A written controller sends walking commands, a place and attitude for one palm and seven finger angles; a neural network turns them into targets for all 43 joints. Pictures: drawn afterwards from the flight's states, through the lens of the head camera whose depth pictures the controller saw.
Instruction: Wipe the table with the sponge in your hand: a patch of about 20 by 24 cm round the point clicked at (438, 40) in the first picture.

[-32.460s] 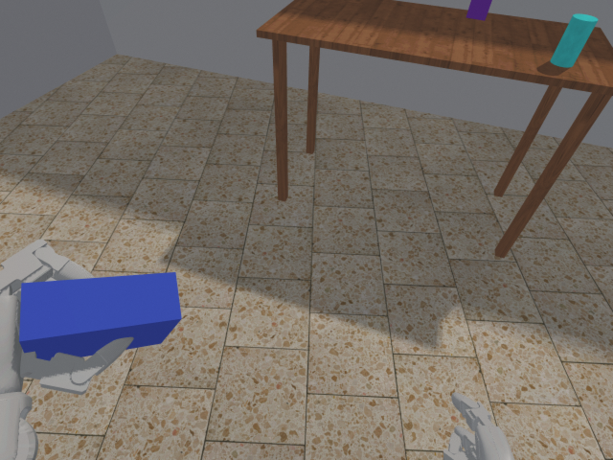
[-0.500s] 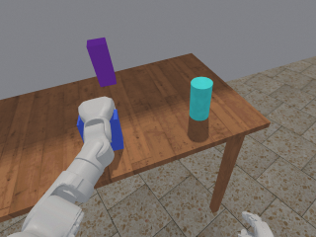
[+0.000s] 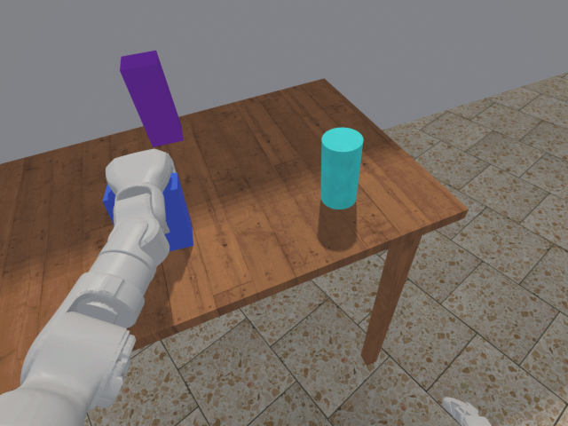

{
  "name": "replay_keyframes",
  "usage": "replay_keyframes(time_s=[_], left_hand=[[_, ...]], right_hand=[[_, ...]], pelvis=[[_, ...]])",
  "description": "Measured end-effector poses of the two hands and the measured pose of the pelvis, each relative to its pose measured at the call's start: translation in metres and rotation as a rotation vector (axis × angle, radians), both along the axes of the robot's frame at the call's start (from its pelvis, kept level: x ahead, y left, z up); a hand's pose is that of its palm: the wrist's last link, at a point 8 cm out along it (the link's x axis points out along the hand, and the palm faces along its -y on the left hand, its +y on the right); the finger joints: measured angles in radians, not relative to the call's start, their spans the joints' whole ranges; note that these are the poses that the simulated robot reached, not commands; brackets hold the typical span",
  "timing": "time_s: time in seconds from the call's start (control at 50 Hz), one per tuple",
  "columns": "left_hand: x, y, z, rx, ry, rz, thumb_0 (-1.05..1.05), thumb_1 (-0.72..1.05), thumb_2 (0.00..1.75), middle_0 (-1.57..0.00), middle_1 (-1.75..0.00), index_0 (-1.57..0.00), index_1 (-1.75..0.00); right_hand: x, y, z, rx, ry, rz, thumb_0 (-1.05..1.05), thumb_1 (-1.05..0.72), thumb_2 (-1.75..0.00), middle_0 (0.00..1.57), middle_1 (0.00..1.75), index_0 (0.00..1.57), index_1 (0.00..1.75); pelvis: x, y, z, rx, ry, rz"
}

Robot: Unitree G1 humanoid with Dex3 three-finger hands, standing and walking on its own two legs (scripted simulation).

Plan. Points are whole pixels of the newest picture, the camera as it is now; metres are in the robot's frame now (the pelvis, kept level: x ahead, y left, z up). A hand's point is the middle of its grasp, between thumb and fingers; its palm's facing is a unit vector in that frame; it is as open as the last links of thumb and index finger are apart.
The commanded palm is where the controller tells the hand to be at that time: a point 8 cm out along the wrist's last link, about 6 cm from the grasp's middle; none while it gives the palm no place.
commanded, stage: wipe forward along the third lane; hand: left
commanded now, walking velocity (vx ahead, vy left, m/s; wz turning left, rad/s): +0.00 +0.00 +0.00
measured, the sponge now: (156, 226) +0.41 +0.23 +0.06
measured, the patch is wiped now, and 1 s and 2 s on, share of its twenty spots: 0.80 0.90 0.90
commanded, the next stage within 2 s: wipe back along the third lane in 0.50 s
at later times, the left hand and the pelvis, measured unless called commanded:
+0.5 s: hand (146, 182) +0.47 +0.25 +0.11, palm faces -0.09 -0.01 -1.00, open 9.1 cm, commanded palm +0.46 +0.26 +0.13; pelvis +0.00 +0.01 +0.00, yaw +0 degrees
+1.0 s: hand (143, 182) +0.47 +0.26 +0.11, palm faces -0.01 -0.02 -1.00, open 9.1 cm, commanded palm +0.43 +0.24 +0.13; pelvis +0.02 +0.05 +0.00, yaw -1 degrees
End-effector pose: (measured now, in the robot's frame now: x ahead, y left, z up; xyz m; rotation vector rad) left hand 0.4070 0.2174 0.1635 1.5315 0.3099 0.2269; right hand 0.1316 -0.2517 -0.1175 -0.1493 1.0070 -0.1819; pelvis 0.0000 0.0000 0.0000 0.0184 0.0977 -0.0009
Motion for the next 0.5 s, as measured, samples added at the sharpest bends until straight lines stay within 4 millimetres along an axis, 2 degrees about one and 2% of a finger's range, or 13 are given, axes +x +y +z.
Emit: replay_keyframes(time_s=[0.24,0.5], left_hand=[[0.021,0.011,0.0,0.016,0.022,-0.004,0.0,-0.56,1.19,-0.86,-1.43,-0.91,-1.41],[0.045,0.025,0.0,0.025,0.039,-0.001,0.0,-0.56,1.19,-0.86,-1.43,-0.91,-1.41]], right_hand=[[-0.018,-0.005,-0.004,-0.016,0.058,-0.029,0.0,-0.91,-0.9,0.2,0.3,0.2,0.3],[-0.051,-0.001,-0.009,-0.026,0.143,-0.072,0.0,-0.91,-0.9,0.2,0.3,0.2,0.3]], pelvis=[[0.002,0.003,0.0,-0.005,0.028,0.002],[0.004,0.013,-0.001,-0.012,0.067,-0.001]])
